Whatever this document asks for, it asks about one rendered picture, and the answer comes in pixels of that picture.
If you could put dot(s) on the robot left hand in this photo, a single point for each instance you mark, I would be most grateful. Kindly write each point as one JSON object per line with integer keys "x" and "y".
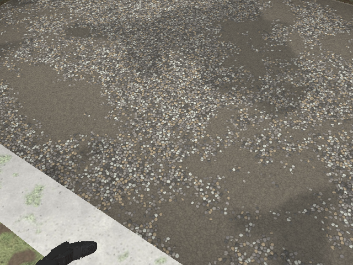
{"x": 67, "y": 252}

